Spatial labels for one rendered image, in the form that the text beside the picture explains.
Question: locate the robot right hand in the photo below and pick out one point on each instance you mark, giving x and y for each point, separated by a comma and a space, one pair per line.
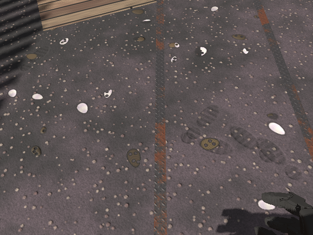
292, 203

